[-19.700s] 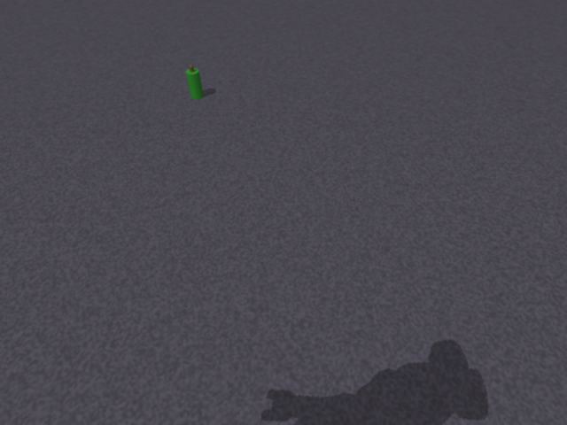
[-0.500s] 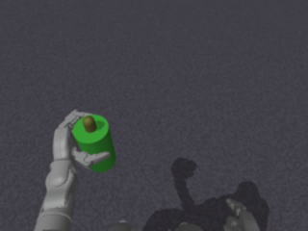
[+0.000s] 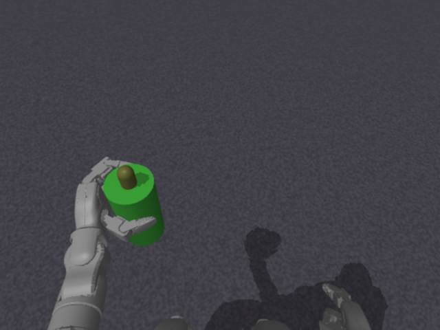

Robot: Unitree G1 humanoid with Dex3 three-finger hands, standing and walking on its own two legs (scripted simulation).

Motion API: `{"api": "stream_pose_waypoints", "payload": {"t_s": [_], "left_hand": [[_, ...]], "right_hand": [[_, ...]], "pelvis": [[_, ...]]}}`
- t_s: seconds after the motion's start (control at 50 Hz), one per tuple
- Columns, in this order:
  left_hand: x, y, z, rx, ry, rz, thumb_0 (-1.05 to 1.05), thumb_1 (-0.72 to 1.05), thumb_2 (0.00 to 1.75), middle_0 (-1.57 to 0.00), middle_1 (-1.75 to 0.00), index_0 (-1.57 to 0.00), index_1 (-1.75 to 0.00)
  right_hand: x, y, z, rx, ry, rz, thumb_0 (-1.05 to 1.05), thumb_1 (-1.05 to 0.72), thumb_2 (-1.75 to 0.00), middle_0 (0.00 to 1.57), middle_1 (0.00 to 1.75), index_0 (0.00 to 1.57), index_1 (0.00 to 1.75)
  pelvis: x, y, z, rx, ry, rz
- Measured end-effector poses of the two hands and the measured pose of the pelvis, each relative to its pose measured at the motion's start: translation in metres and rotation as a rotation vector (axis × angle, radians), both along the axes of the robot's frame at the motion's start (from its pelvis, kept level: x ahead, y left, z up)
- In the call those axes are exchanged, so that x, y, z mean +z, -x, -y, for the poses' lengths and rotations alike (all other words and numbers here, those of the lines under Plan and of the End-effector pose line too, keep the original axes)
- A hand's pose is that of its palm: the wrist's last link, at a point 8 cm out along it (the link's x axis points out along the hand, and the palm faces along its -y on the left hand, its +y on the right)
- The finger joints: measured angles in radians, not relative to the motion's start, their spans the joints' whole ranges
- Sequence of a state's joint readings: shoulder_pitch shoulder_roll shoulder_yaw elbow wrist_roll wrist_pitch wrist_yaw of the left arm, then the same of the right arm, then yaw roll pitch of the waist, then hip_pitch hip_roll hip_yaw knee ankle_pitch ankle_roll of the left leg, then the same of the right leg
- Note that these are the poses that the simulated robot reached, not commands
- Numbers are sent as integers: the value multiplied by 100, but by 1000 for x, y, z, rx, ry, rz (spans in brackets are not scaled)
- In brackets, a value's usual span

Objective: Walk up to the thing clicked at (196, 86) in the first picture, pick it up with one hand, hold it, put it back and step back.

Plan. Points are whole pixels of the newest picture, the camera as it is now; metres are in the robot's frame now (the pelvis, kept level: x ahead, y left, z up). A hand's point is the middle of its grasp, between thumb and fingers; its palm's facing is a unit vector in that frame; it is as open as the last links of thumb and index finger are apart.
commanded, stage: hold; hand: left
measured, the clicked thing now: (136, 203) +0.32 +0.16 +0.03
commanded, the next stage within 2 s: crouch in 1.30 s
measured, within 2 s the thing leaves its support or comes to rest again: neither
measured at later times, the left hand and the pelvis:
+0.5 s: hand (130, 197) +0.33 +0.17 +0.04, palm faces +0.13 -0.99 -0.03, open 11.4 cm; pelvis +0.00 +0.00 +0.00, yaw +0 degrees
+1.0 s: hand (130, 197) +0.33 +0.17 +0.04, palm faces +0.13 -0.99 -0.03, open 11.4 cm; pelvis +0.01 +0.00 +0.00, yaw +0 degrees
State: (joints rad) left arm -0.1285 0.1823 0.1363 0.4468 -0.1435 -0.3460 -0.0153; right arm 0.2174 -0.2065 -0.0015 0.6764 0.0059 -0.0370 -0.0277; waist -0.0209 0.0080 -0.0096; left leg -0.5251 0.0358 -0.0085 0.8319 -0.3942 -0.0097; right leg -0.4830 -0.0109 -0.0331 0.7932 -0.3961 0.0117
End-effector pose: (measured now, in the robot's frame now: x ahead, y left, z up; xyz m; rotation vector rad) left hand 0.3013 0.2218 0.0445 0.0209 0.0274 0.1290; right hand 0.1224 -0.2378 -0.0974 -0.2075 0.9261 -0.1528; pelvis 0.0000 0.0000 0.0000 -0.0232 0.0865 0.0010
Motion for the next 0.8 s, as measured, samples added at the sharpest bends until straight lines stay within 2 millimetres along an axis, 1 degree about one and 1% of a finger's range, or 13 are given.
{"api": "stream_pose_waypoints", "payload": {"t_s": [0.16,0.4,0.54,0.8], "left_hand": [[-1,0,-3,4,-1,-6,-2,-61,93,-72,-110,-72,-110],[-3,0,3,-2,5,-6,-2,-61,93,-72,-110,-72,-110],[-4,-5,2,-1,-6,-7,-2,-61,93,-72,-110,-72,-110],[-4,-4,3,-1,-2,-8,-2,-61,93,-72,-110,-72,-110]], "right_hand": [[0,1,0,1,0,1,1,-91,-91,20,30,20,30],[-2,-1,2,2,1,-7,1,-91,-91,20,30,20,30],[-2,-2,3,0,-1,-10,1,-91,-91,20,30,20,30],[-2,-2,6,-3,3,-12,1,-91,-91,20,30,20,30]], "pelvis": [[0,0,0,-1,0,-3],[0,-3,1,0,-1,-7],[-1,-3,3,-1,-2,-11],[-1,-5,3,0,-2,-14]]}}
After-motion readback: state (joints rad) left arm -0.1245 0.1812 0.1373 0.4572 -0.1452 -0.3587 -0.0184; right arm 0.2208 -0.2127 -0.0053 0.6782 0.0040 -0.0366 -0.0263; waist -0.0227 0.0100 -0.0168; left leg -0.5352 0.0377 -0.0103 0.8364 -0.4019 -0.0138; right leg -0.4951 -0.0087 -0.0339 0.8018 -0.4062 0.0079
